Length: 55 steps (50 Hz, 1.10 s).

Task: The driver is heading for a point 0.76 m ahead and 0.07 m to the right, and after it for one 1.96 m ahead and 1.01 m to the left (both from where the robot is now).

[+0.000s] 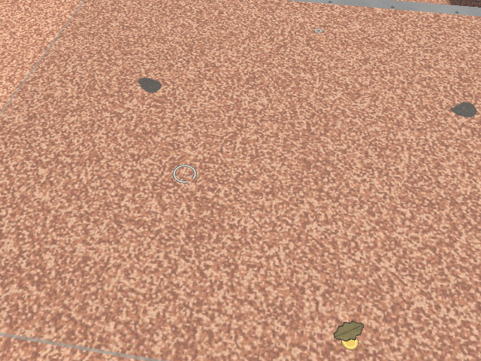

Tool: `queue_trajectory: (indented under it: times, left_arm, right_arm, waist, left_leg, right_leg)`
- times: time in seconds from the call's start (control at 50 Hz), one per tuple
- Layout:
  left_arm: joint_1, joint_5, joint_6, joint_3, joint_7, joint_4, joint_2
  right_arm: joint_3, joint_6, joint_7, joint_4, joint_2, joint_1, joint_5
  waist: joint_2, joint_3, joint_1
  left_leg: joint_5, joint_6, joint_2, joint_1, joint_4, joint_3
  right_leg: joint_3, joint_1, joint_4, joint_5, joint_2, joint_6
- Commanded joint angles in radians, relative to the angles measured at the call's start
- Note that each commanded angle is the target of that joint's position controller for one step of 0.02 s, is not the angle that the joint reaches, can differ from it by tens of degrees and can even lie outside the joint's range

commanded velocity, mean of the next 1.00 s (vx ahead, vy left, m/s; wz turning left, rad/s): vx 0.50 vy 0.00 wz -0.20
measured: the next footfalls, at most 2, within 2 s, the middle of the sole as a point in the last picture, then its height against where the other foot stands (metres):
left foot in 0.40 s outside the picture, level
right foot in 1.00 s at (282, 286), level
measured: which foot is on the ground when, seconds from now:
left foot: up 0.00-0.38, down 0.40-1.00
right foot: down 0.00-0.40, up 0.42-0.98, down 1.00-1.00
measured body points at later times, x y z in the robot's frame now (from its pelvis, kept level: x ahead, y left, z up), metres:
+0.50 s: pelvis +0.29 +0.07 -0.01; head +0.32 +0.09 +0.44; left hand +0.29 +0.34 -0.16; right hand +0.44 -0.18 -0.12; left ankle +0.37 +0.16 -0.74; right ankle +0.13 -0.07 -0.64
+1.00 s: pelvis +0.57 +0.03 -0.02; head +0.60 +0.02 +0.43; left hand +0.81 +0.21 -0.12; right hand +0.49 -0.23 -0.16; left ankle +0.39 +0.16 -0.72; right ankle +0.66 -0.07 -0.74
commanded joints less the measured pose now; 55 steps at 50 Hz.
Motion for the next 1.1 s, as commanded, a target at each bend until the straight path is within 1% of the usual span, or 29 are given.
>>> queue_trajectory:
  times: [0.02, 0.08, 0.12, 0.2, 0.3, 0.34, 0.36, 0.38, 0.4, 0.42, 0.44, 0.46, 0.48, 0.5, 0.52, 0.56, 0.58, 0.64, 0.74, 0.86, 0.92, 0.96, 0.98, 1.0, 1.02, 1.04, 1.06, 1.08, 1.1]
  left_arm:
    - [-0.005, 0.006, -0.022, 0.003, 0.001, -0.025, 0.063]
    - [0.060, 0.008, -0.021, 0.010, 0.027, -0.004, 0.116]
    - [0.108, 0.006, -0.015, 0.013, 0.041, 0.004, 0.129]
    - [0.191, -0.007, -0.007, 0.013, 0.050, 0.016, 0.142]
    - [0.281, -0.016, 0.015, 0.022, 0.053, 0.049, 0.157]
    - [0.275, -0.018, 0.025, 0.029, 0.056, 0.052, 0.170]
    - [0.257, -0.018, 0.029, 0.033, 0.056, 0.047, 0.179]
    - [0.232, -0.017, 0.034, 0.032, 0.056, 0.041, 0.179]
    - [0.223, -0.009, 0.037, 0.021, 0.056, 0.030, 0.150]
    - [0.262, 0.005, 0.033, 0.001, 0.055, 0.001, 0.094]
    - [0.351, -0.005, 0.006, -0.029, 0.046, 0.008, -0.011]
    - [0.276, -0.035, -0.015, -0.002, 0.042, 0.010, 0.104]
    - [0.189, -0.052, -0.025, 0.008, 0.042, -0.016, 0.142]
    - [0.148, -0.046, -0.023, 0.011, 0.051, -0.021, 0.136]
    - [0.137, -0.035, -0.011, 0.020, 0.057, -0.019, 0.125]
    - [0.185, -0.037, 0.020, 0.023, 0.055, -0.005, 0.080]
    - [0.190, -0.039, 0.032, 0.023, 0.055, -0.003, 0.064]
    - [0.117, -0.032, 0.047, 0.032, 0.056, -0.033, 0.065]
    - [-0.014, -0.019, 0.038, 0.032, 0.034, -0.084, 0.054]
    - [-0.187, -0.018, 0.039, 0.013, -0.002, -0.183, 0.023]
    - [-0.176, -0.023, 0.040, 0.024, -0.021, -0.220, 0.048]
    - [-0.024, -0.029, 0.044, 0.056, -0.022, -0.204, 0.112]
    - [0.136, -0.025, 0.045, 0.086, -0.010, -0.164, 0.164]
    - [0.287, -0.018, 0.052, 0.110, 0.016, -0.121, 0.246]
    - [0.268, -0.015, 0.044, 0.104, 0.019, -0.129, 0.290]
    - [0.297, -0.005, 0.043, 0.080, 0.022, -0.123, 0.208]
    - [0.223, -0.001, 0.034, 0.067, 0.024, -0.130, 0.160]
    - [0.130, -0.003, 0.023, 0.053, 0.019, -0.143, 0.121]
    - [0.069, 0.001, 0.013, 0.040, 0.018, -0.149, 0.073]
  right_arm:
    - [-0.023, 0.017, -0.013, -0.037, -0.043, 0.097, -0.002]
    - [-0.032, 0.027, -0.017, -0.092, -0.071, -0.036, -0.018]
    - [-0.033, 0.024, -0.011, -0.119, -0.074, -0.117, -0.025]
    - [-0.019, 0.015, 0.007, -0.157, -0.052, -0.265, -0.018]
    - [-0.005, 0.006, 0.041, -0.210, -0.059, -0.396, -0.005]
    - [-0.009, -0.001, 0.051, -0.220, -0.082, -0.380, -0.003]
    - [-0.017, -0.004, 0.053, -0.212, -0.103, -0.334, -0.002]
    - [-0.035, -0.006, 0.051, -0.184, -0.135, -0.229, -0.005]
    - [-0.062, -0.006, 0.044, -0.128, -0.192, -0.040, -0.008]
    - [-0.083, -0.003, 0.035, -0.093, -0.279, 0.135, -0.028]
    - [-0.082, -0.002, 0.045, -0.079, -0.301, 0.163, -0.030]
    - [-0.055, -0.005, 0.044, -0.090, -0.201, 0.122, -0.023]
    - [-0.042, -0.007, 0.040, -0.109, -0.159, 0.033, -0.021]
    - [-0.033, -0.010, 0.040, -0.124, -0.137, -0.049, -0.028]
    - [-0.025, -0.014, 0.043, -0.125, -0.106, -0.091, -0.035]
    - [-0.019, -0.019, 0.044, -0.107, -0.075, -0.097, -0.046]
    - [-0.021, -0.022, 0.041, -0.095, -0.083, -0.082, -0.046]
    - [-0.031, -0.023, 0.022, -0.076, -0.118, -0.050, -0.051]
    - [-0.029, -0.015, -0.004, -0.069, -0.129, -0.028, -0.048]
    - [-0.040, 0.020, -0.017, -0.033, -0.154, 0.078, -0.032]
    - [-0.050, 0.040, -0.025, -0.053, -0.190, 0.044, -0.023]
    - [-0.057, 0.053, -0.032, -0.070, -0.223, 0.012, -0.020]
    - [-0.051, 0.051, -0.028, -0.069, -0.215, 0.002, -0.013]
    - [-0.032, 0.037, -0.018, -0.078, -0.164, 0.033, -0.034]
    - [0.008, 0.001, 0.009, -0.088, -0.032, 0.149, -0.022]
    - [-0.016, -0.036, 0.025, -0.100, -0.137, 0.029, 0.027]
    - [-0.024, -0.043, 0.027, -0.126, -0.157, -0.062, 0.054]
    - [-0.025, -0.037, 0.018, -0.120, -0.146, -0.084, 0.039]
    - [-0.037, -0.020, 0.009, -0.107, -0.152, -0.090, 0.015]
  waist:
    - [-0.084, -0.046, -0.041]
    - [-0.068, 0.013, -0.026]
    - [-0.056, 0.020, -0.004]
    - [-0.059, 0.026, 0.046]
    - [-0.068, 0.057, 0.083]
    - [-0.087, 0.044, 0.058]
    - [-0.104, 0.016, 0.026]
    - [-0.109, -0.049, -0.036]
    - [-0.091, -0.167, -0.115]
    - [0.064, -0.331, -0.138]
    - [0.300, -0.442, -0.086]
    - [0.186, -0.362, -0.109]
    - [0.127, -0.228, -0.095]
    - [0.037, -0.167, -0.059]
    - [0.030, -0.112, -0.031]
    - [0.062, -0.089, 0.009]
    - [0.059, -0.072, 0.017]
    - [0.033, -0.023, 0.012]
    - [0.028, 0.016, -0.015]
    - [0.007, 0.071, -0.070]
    - [0.051, 0.027, -0.027]
    - [0.098, -0.074, 0.067]
    - [0.072, -0.157, 0.155]
    - [-0.089, -0.260, 0.182]
    - [-0.262, -0.385, 0.068]
    - [-0.124, -0.387, 0.137]
    - [-0.098, -0.251, 0.124]
    - [-0.004, -0.159, 0.072]
    - [-0.006, -0.112, 0.039]
  left_leg:
    - [0.060, 0.007, 0.096, -0.109, -0.039, -0.040]
    - [0.176, -0.032, 0.116, -0.231, -0.182, -0.027]
    - [0.292, -0.046, 0.113, -0.293, -0.307, -0.020]
    - [0.443, -0.050, 0.061, -0.249, -0.559, 0.030]
    - [0.368, -0.035, 0.029, -0.264, -0.704, 0.039]
    - [0.288, -0.009, 0.012, -0.214, -0.739, 0.046]
    - [0.253, 0.007, -0.012, -0.134, -0.751, 0.064]
    - [0.243, 0.030, -0.048, 0.015, -0.768, 0.095]
    - [0.261, 0.067, -0.044, 0.279, -0.749, 0.083]
    - [0.212, 0.156, 0.186, 0.624, -0.752, -0.224]
    - [0.056, 0.278, 0.342, 0.846, -0.916, -0.678]
    - [-0.010, 0.228, 0.314, 0.796, -0.945, -0.634]
    - [0.071, 0.179, 0.287, 0.649, -0.956, -0.458]
    - [0.165, 0.153, 0.253, 0.500, -0.985, -0.339]
    - [0.230, 0.136, 0.217, 0.391, -1.022, -0.246]
    - [0.273, 0.122, 0.181, 0.300, -1.077, -0.136]
    - [0.310, 0.125, 0.174, 0.282, -1.094, -0.093]
    - [0.381, 0.122, 0.176, 0.293, -1.126, -0.004]
    - [0.416, 0.081, 0.150, 0.326, -1.152, 0.138]
    - [0.563, 0.073, 0.212, 0.545, -1.080, 0.216]
    - [0.952, 0.055, 0.221, 0.577, -0.941, 0.264]
    - [1.210, 0.035, 0.214, 0.552, -0.703, 0.277]
    - [1.109, 0.010, 0.176, 0.443, -0.493, 0.283]
    - [0.580, -0.020, 0.115, 0.151, -0.168, 0.277]
    - [-0.247, -0.063, -0.103, -0.213, 0.179, 0.127]
    - [-0.225, -0.035, -0.060, -0.303, 0.234, -0.049]
    - [-0.153, -0.010, -0.009, -0.341, 0.193, -0.041]
    - [-0.073, -0.009, 0.050, -0.293, 0.089, -0.032]
    - [-0.027, -0.014, 0.078, -0.241, 0.014, -0.034]
  right_leg:
    - [0.300, 0.055, -0.308, -0.021, -0.272, -0.166]
    - [0.264, 0.048, -0.354, -0.003, -0.277, -0.181]
    - [0.242, 0.099, -0.353, 0.041, -0.272, -0.169]
    - [0.164, 0.158, -0.343, 0.096, -0.240, -0.128]
    - [0.162, 0.326, -0.267, 0.109, -0.300, -0.118]
    - [0.171, 0.374, -0.217, 0.184, -0.328, -0.102]
    - [0.163, 0.383, -0.164, 0.312, -0.327, -0.090]
    - [0.131, 0.374, -0.040, 0.492, -0.297, -0.070]
    - [0.086, 0.280, 0.181, 0.538, -0.240, -0.039]
    - [0.029, 0.001, 0.549, 0.231, -0.150, 0.009]
    - [0.120, -0.310, 0.807, -0.424, 0.011, 0.044]
    - [0.227, -0.422, 0.915, -0.418, -0.048, 0.023]
    - [0.207, -0.457, 0.911, -0.323, -0.097, 0.006]
    - [0.188, -0.404, 0.859, -0.227, -0.148, 0.006]
    - [0.190, -0.358, 0.799, -0.172, -0.178, 0.009]
    - [0.199, -0.278, 0.749, -0.116, -0.201, 0.009]
    - [0.199, -0.285, 0.734, -0.100, -0.201, 0.012]
    - [0.229, -0.390, 0.643, 0.022, -0.192, 0.025]
    - [0.174, -0.407, 0.388, 0.241, -0.164, 0.036]
    - [0.071, -0.487, 0.232, 0.164, -0.147, 0.009]
    - [-0.023, -0.355, 0.209, 0.021, -0.080, -0.033]
    - [-0.063, -0.127, 0.209, -0.062, -0.007, -0.079]
    - [-0.026, 0.138, 0.102, 0.026, 0.014, -0.121]
    - [0.268, 0.472, 0.094, 0.059, -0.185, -0.187]
    - [0.847, 0.739, -0.058, 0.008, -0.451, -0.393]
    - [0.810, 0.709, -0.130, -0.002, -0.446, -0.347]
    - [0.606, 0.575, -0.123, 0.061, -0.410, -0.287]
    - [0.460, 0.399, -0.141, 0.144, -0.364, -0.233]
    - [0.361, 0.287, -0.165, 0.174, -0.319, -0.198]
Velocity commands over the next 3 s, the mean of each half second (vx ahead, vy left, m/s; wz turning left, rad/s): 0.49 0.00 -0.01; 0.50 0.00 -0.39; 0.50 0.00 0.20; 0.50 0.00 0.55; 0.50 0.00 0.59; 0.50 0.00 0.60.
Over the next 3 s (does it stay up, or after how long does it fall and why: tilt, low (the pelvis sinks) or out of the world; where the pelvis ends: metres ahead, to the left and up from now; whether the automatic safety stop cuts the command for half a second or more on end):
stays up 1.63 0.21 -0.01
